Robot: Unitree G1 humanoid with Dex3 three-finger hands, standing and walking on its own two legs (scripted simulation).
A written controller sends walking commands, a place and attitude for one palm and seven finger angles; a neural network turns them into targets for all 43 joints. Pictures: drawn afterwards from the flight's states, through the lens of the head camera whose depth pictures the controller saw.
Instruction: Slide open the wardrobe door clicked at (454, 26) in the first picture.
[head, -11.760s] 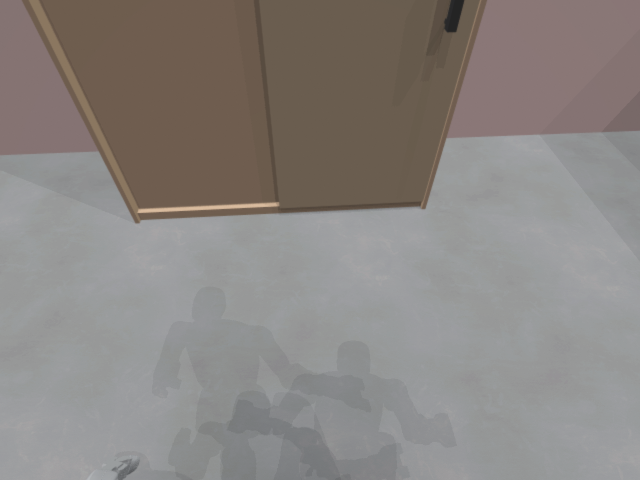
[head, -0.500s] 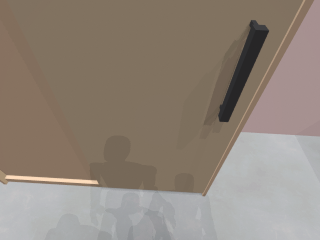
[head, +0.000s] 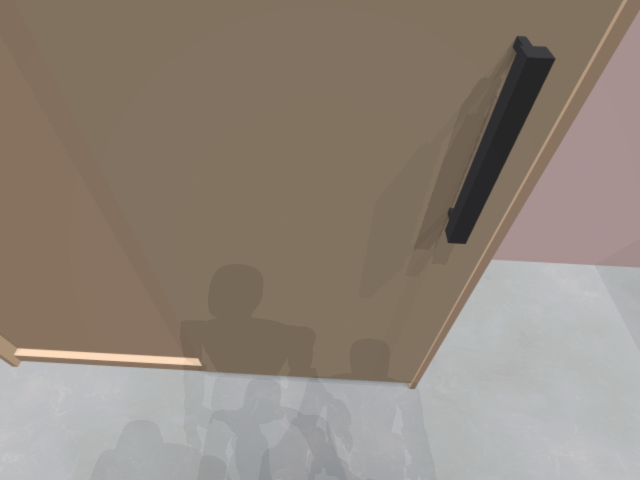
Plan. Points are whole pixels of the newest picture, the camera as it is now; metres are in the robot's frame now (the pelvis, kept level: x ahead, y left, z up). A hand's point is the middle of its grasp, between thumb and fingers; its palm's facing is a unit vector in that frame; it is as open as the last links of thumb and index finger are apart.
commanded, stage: look again from close up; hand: right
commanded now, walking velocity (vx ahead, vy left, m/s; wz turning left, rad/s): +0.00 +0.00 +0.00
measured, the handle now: (483, 154) +0.49 -0.19 +0.16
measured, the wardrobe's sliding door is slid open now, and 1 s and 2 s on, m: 0.00 0.00 0.00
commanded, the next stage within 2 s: raise the hand with hooked fingers in 0.10 s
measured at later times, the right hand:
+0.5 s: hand (479, 430) +0.19 -0.16 +0.02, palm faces +0.00 +1.00 +0.00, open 7.9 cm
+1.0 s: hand (553, 419) +0.20 -0.23 +0.04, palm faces +0.05 +1.00 -0.05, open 10.9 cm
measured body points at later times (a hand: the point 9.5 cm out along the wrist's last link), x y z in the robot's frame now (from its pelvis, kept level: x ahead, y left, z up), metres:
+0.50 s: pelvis -0.02 +0.00 -0.04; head -0.01 +0.00 +0.41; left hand +0.18 +0.26 -0.08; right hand +0.18 -0.22 +0.02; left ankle +0.01 +0.08 -0.74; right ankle -0.04 -0.11 -0.74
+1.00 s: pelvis -0.02 -0.02 -0.03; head +0.00 -0.02 +0.41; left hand +0.15 +0.18 -0.12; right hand +0.19 -0.29 +0.05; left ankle +0.01 +0.08 -0.74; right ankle -0.04 -0.11 -0.74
